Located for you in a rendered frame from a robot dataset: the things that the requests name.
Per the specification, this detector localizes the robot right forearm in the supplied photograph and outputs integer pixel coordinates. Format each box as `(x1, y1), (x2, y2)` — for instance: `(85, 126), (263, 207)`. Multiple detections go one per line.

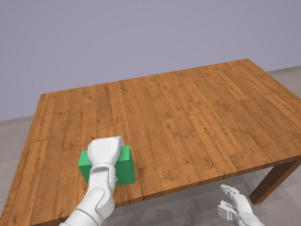
(237, 212), (264, 226)

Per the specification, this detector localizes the robot left hand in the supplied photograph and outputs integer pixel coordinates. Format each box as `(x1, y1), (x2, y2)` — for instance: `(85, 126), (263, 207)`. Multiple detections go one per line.
(87, 136), (124, 181)

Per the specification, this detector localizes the table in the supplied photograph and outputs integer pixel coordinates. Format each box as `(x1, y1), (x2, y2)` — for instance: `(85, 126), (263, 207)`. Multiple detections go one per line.
(0, 58), (301, 226)

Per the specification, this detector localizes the robot left forearm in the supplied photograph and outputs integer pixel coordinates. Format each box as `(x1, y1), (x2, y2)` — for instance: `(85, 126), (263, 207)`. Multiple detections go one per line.
(59, 163), (116, 226)

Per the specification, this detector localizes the sponge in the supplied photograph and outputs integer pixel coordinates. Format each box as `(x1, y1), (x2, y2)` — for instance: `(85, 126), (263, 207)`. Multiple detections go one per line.
(78, 145), (135, 186)

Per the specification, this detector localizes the robot right hand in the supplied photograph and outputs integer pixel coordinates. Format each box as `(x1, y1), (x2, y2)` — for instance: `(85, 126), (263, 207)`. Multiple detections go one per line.
(217, 185), (253, 226)

